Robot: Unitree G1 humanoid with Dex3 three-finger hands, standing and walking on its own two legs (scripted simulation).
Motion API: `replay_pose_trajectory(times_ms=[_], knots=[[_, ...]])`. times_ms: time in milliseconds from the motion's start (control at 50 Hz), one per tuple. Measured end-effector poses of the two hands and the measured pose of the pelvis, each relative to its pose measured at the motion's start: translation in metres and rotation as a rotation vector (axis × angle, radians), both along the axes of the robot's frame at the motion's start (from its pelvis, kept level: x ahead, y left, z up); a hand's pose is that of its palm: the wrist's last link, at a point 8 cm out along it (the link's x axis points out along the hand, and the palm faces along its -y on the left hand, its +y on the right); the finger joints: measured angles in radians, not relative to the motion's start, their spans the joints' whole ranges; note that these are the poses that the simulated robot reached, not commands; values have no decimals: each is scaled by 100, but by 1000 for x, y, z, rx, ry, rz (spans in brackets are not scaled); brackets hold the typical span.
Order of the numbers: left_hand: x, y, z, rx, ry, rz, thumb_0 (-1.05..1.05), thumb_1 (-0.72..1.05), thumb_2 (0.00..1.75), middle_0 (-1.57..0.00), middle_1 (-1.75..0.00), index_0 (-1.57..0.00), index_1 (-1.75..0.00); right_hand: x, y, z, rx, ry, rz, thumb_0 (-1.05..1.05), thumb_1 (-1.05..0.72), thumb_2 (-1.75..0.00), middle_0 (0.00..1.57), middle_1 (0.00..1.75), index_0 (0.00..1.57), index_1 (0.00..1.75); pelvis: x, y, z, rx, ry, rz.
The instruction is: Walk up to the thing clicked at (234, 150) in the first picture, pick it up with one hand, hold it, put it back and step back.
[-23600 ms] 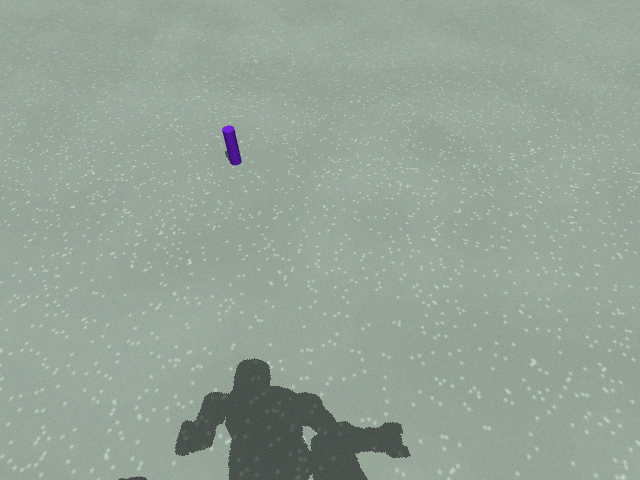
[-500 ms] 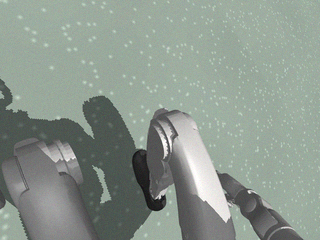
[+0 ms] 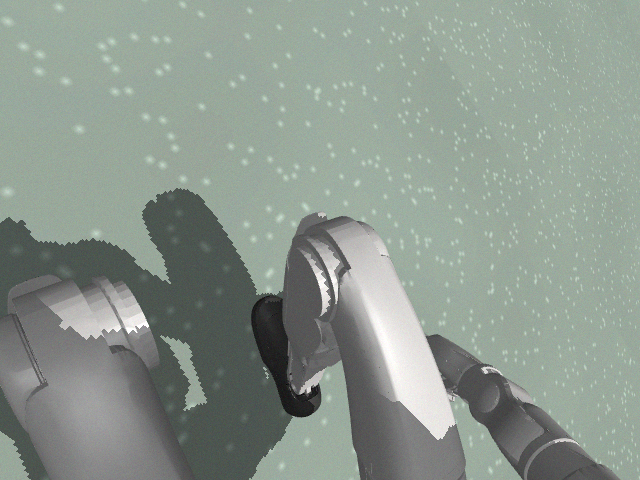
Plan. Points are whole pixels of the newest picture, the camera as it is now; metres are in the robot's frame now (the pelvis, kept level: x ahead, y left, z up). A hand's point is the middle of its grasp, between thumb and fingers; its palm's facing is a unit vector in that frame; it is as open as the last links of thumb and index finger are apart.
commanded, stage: open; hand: left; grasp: from the side
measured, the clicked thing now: out of the picture +0.45 +0.32 -0.19
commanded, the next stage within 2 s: withdraw in 0.40 s
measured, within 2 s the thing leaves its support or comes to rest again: neither
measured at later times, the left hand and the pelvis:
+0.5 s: hand out of the picture +0.45 +0.31 -0.16, palm faces +0.41 -0.91 -0.02, open 14.0 cm; pelvis +0.00 +0.00 +0.00, yaw -1 degrees
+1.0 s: hand out of the picture +0.44 +0.39 -0.05, palm faces +0.42 -0.90 -0.09, open 17.6 cm; pelvis +0.00 +0.00 +0.02, yaw +2 degrees
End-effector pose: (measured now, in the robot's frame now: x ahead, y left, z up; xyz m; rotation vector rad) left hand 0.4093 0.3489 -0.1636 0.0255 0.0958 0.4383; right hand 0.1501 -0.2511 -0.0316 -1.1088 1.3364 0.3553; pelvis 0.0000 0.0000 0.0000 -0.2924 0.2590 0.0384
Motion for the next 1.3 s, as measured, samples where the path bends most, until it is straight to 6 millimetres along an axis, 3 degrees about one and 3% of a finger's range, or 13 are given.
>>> replay_pose_trajectory(times_ms=[220,520,720,800,920,980,1160,1300], knots=[[5,0,5,-7,-67,1,0,-2,68,-83,-81,-84,-77,3,4,5,-15,-6,15,0,-91,-89,21,30,21,30,-1,2,1,-8,-6,-3],[3,1,9,-15,-42,-8,0,-28,21,-40,-30,-41,-28,-1,8,8,0,-21,5,0,-90,-89,21,30,21,30,-3,3,3,-14,-5,-10],[4,11,16,-4,-110,20,-1,-44,6,-14,-7,-14,-6,-2,5,8,-18,-11,-5,0,-89,-89,21,30,21,30,-3,2,3,-11,-8,-9],[5,29,41,39,-156,25,-1,-48,5,-10,-4,-10,-3,-5,3,7,-16,-11,-48,0,-89,-89,21,30,21,30,-1,1,7,-5,9,-4],[-4,69,96,76,-156,40,-1,-53,3,-7,-2,-7,-1,-3,3,8,33,-50,-130,0,-90,-90,21,30,21,30,3,-2,18,12,73,14],[-11,80,112,82,-87,7,-1,-55,2,-5,-3,-6,-1,1,4,8,71,-87,-162,0,-89,-89,21,30,21,30,3,-1,23,18,101,21],[-40,101,135,126,189,19,-1,-54,5,-6,-6,-7,-5,9,4,8,156,-163,-326,0,-91,-90,21,30,21,30,0,-3,39,56,170,43],[-73,133,196,251,298,136,-1,-52,8,-7,-7,-7,-6,6,-1,10,200,-144,-444,0,-91,-90,21,30,21,30,5,-7,61,90,247,69]])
